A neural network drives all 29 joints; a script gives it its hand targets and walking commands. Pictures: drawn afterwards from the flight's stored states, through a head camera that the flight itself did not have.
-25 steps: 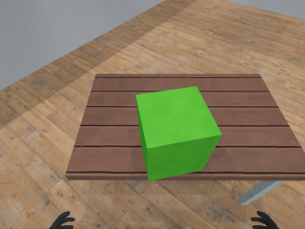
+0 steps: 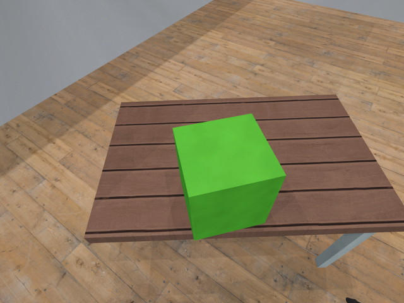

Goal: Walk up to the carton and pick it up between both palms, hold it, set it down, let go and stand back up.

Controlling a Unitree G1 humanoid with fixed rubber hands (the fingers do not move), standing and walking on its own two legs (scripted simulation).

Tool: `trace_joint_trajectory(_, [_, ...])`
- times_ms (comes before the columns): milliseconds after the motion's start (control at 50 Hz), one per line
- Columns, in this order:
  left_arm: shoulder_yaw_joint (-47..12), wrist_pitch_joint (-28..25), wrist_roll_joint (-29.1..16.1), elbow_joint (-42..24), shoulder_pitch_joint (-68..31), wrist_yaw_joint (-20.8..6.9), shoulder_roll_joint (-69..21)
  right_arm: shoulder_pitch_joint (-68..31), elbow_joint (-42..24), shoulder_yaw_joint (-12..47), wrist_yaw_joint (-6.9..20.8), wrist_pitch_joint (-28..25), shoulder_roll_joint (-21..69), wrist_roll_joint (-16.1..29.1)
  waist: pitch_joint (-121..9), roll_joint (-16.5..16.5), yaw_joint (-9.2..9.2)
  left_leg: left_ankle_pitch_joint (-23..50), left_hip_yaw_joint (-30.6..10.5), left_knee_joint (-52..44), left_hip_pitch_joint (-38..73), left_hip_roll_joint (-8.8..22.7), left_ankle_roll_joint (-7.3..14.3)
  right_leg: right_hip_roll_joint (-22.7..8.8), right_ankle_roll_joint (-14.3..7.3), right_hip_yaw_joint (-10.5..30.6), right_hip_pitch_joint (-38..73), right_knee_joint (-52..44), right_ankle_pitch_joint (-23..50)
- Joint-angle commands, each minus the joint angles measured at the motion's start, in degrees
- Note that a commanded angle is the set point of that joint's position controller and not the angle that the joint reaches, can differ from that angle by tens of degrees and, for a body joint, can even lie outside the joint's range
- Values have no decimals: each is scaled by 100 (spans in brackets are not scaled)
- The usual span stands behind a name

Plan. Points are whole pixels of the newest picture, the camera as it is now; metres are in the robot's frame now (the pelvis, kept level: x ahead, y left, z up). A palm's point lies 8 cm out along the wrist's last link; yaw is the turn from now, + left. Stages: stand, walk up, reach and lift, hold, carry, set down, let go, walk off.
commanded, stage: walk up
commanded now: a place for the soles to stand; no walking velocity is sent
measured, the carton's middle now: (222, 179) +0.42 -0.02 -0.08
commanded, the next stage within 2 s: reach and lift in 0.36 s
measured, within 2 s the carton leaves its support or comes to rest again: neither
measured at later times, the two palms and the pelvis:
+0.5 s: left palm (87, 297) +0.14 +0.28 -0.12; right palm out of the picture +0.12 -0.30 -0.12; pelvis -0.01 -0.01 -0.02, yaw +2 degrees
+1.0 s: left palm (103, 302) +0.13 +0.23 -0.10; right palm out of the picture +0.12 -0.29 -0.09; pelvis -0.01 -0.02 -0.01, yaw +1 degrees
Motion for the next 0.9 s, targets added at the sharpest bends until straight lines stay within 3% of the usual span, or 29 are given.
trace_joint_trajectory(0, [255, -125, 15, -399, -159, 63, 1150, -382, -446, -249, -99, -151, -1364, -2, -427, 40, -7, -35, -662, -361, 350, 718, 356, -555, -259, 350, -459, -312, 853])
trace_joint_trajectory(340, [268, -113, -8, -469, -194, 68, 1185, -238, -438, -232, -120, -139, -1365, 3, -499, 24, -38, 411, -454, -209, 513, 691, 299, -575, -300, 484, -443, -250, 1379])
trace_joint_trajectory(360, [469, 895, -111, -2294, -2204, 213, 728, -1871, -806, -503, -5, -788, -169, -472, 276, 275, -43, -892, 100, 537, -653, -59, 27, -217, -264, -757, -998, 181, -796])
trace_joint_trajectory(380, [315, 1585, -41, -2368, -2330, 261, 630, -1522, -837, -646, 177, -745, -580, -494, 354, 119, -240, -1077, 55, 867, -397, 26, -20, -159, -311, -728, -1370, 408, -837])
trace_joint_trajectory(400, [249, 2081, 4, -2782, -2099, 212, 622, -1282, -1020, -783, 261, -689, -870, -438, 54, -123, -305, -1138, 10, 1084, -185, 75, -16, -128, -273, -813, -1469, 577, -734])
trace_joint_trajectory(420, [217, 2391, 107, -3121, -2008, 154, 684, -1185, -1262, -883, 295, -608, -1075, -361, -310, -154, -318, -1047, -15, 1222, 22, 92, -58, -71, -214, -943, -1568, 725, -515])
trace_joint_trajectory(480, [322, 2846, 305, -3758, -1366, 14, 456, -587, -1661, -825, 285, -442, -1291, 1, -1302, -16, -329, 290, -80, 1531, 537, 9, -175, 35, -175, -1033, -1110, 997, 1207])
trace_joint_trajectory(520, [488, 2890, 505, -3930, -842, -6, 264, -272, -1748, -735, 276, -477, -1371, 153, -1403, 98, -248, 1242, -172, 1664, 774, -32, -248, 123, -186, -1060, -956, 1051, 1894])
trace_joint_trajectory(580, [685, 2851, 695, -4077, -439, 24, 123, -120, -1924, -658, 311, -489, -1346, 149, -1091, 85, -68, 1483, -152, 1612, 659, -83, -271, 172, -164, -1066, -890, 1039, 1934])
trace_joint_trajectory(700, [653, 2504, 589, -4305, -607, 159, -33, -101, -2347, -610, 342, -555, -1046, 105, -754, -66, 3, 795, -47, 1218, 426, -149, -168, 158, -116, -902, -844, 661, 1677])
trace_joint_trajectory(880, [473, 1757, 129, -4578, -522, 333, -74, 251, -2823, -588, 362, -867, -542, 127, -889, -178, 21, 437, 53, 783, 626, -240, -96, 87, -32, -725, -855, 234, 1264])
